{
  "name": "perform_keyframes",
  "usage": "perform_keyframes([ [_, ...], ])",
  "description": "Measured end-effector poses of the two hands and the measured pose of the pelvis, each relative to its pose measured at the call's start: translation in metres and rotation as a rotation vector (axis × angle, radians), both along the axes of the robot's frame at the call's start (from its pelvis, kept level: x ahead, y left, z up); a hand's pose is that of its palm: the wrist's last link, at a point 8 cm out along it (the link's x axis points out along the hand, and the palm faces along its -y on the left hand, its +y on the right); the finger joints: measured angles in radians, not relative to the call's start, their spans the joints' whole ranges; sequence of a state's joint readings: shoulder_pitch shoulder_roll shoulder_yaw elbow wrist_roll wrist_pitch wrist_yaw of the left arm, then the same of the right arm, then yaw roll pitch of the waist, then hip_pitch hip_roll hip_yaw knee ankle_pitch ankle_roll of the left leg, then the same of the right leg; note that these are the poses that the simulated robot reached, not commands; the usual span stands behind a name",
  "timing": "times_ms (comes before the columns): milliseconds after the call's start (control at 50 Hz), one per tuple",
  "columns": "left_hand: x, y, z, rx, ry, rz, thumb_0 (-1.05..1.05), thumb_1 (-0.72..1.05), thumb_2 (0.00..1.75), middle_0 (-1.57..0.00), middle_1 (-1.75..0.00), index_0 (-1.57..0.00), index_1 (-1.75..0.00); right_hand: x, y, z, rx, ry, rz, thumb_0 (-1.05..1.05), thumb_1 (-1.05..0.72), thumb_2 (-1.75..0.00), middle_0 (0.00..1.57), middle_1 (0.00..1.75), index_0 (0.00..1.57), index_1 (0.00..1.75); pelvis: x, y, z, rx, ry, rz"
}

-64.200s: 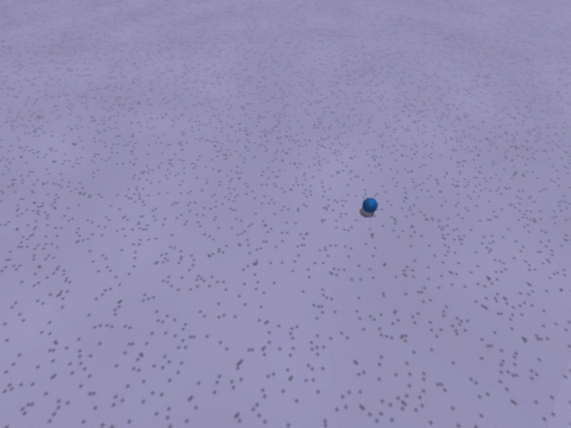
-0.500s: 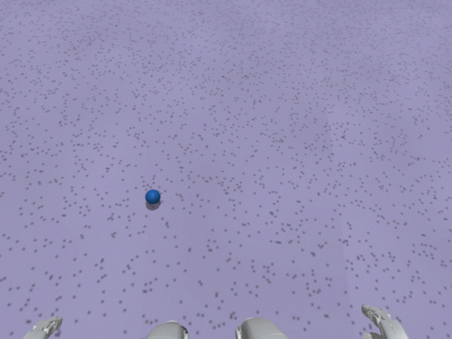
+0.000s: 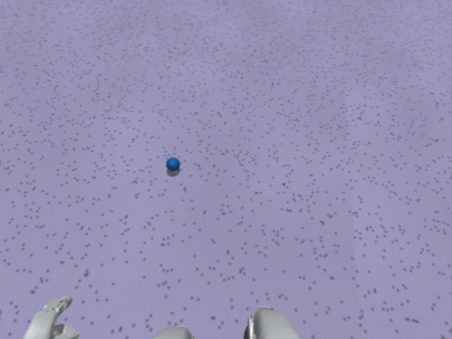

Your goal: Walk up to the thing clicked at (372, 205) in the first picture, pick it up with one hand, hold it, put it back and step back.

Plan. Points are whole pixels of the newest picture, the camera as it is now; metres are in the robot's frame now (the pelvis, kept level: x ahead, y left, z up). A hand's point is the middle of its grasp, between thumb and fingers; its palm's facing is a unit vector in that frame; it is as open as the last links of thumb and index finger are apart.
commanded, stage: step back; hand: left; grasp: from above
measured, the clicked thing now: (173, 164) +0.94 +0.26 -0.71
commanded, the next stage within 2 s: stand in 1.46 s
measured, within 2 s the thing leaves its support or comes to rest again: neither
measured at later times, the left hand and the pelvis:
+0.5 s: hand out of the picture -0.10 +0.25 -0.12, palm faces +0.02 -0.89 -0.46, open 7.4 cm; pelvis -0.17 -0.03 +0.01, yaw +0 degrees
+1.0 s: hand out of the picture -0.14 +0.24 -0.13, palm faces +0.05 -0.93 -0.37, open 7.4 cm; pelvis -0.19 -0.02 +0.01, yaw +2 degrees
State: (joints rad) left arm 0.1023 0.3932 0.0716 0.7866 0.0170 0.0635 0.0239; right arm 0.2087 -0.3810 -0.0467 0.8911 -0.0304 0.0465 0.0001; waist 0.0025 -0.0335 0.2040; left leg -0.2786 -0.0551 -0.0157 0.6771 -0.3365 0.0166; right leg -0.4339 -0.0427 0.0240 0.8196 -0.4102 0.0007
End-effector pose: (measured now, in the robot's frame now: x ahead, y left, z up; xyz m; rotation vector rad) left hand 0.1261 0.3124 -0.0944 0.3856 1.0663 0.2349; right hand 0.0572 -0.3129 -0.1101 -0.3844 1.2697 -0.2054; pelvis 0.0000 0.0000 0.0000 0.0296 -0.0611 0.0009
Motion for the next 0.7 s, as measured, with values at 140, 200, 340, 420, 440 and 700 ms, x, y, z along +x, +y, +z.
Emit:
perform_keyframes([
  [140,-0.053,-0.01,0.001,-0.027,0.029,0.008,0.0,0.91,0.9,-0.21,-0.3,-0.2,-0.3,-0.021,-0.002,0.018,-0.005,-0.098,0.021,0.0,-0.9,-0.89,0.21,0.3,0.2,0.3,-0.048,-0.009,0.009,-0.037,0.016,-0.024],
  [200,-0.084,-0.016,-0.002,-0.019,0.059,-0.006,0.0,0.91,0.9,-0.21,-0.3,-0.2,-0.3,-0.026,-0.011,0.017,-0.007,-0.158,0.029,0.0,-0.9,-0.89,0.21,0.3,0.2,0.3,-0.071,-0.015,0.006,-0.036,0.023,-0.048],
  [340,-0.175,-0.034,0.001,0.008,0.132,0.005,0.0,0.91,0.9,-0.21,-0.3,-0.2,-0.3,-0.065,-0.031,0.006,0.019,-0.188,-0.005,0.0,-0.91,-0.89,0.21,0.3,0.2,0.3,-0.127,-0.031,0.003,-0.028,0.011,-0.065],
  [420,-0.213,-0.033,0.013,0.029,0.149,0.039,0.01,0.9,0.9,-0.21,-0.3,-0.2,-0.3,-0.104,-0.034,0.006,0.03,-0.144,-0.002,0.0,-0.91,-0.89,0.21,0.3,0.2,0.3,-0.15,-0.032,0.011,0.0,0.02,-0.042],
  [440,-0.22,-0.031,0.015,0.034,0.141,0.045,0.01,0.9,0.9,-0.21,-0.3,-0.2,-0.3,-0.115,-0.035,0.005,0.029,-0.124,0.003,0.0,-0.91,-0.89,0.21,0.3,0.2,0.3,-0.155,-0.031,0.011,0.001,0.021,-0.033],
  [700,-0.287,0.003,0.007,0.004,0.134,0.116,0.01,0.91,0.9,-0.21,-0.3,-0.2,-0.3,-0.204,-0.011,0.007,0.032,-0.012,0.017,0.0,-0.91,-0.89,0.21,0.3,0.2,0.3,-0.194,-0.016,0.012,-0.003,0.007,0.043],
])
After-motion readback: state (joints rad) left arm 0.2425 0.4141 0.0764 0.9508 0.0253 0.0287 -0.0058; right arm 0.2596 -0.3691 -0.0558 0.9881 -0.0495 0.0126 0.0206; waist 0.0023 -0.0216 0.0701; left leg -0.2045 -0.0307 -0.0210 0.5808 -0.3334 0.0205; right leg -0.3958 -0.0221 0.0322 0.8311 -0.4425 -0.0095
